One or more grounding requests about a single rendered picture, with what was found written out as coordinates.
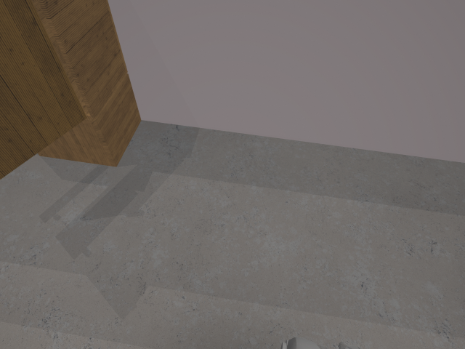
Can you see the cupboard door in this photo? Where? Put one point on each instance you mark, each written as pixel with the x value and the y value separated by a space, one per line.
pixel 38 104

